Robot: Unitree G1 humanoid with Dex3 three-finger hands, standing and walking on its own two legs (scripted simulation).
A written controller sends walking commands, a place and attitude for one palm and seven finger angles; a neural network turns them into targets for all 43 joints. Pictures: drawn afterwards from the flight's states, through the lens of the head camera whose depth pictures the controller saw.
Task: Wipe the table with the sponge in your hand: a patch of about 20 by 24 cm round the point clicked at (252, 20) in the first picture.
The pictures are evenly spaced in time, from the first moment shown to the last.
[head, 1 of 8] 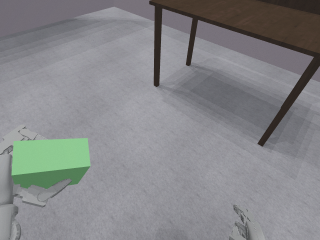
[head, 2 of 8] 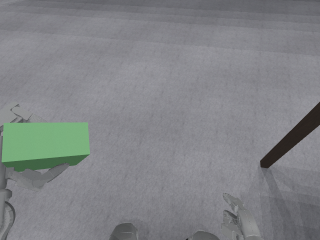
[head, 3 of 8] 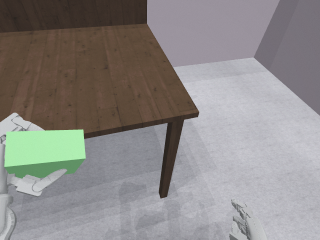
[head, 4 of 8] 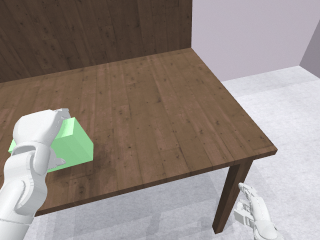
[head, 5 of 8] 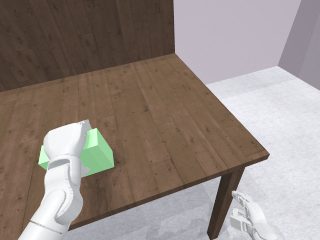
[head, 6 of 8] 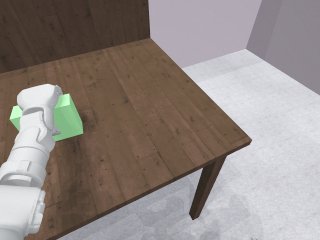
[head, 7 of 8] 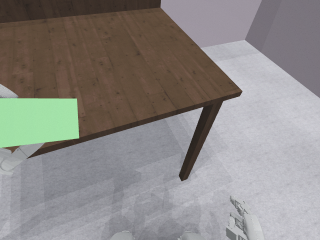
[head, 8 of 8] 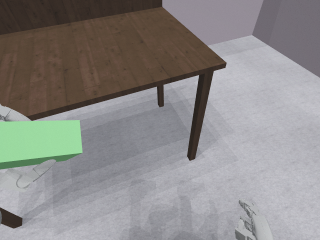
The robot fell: no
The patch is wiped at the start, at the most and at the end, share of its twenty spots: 0.00 0.95 0.95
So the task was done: yes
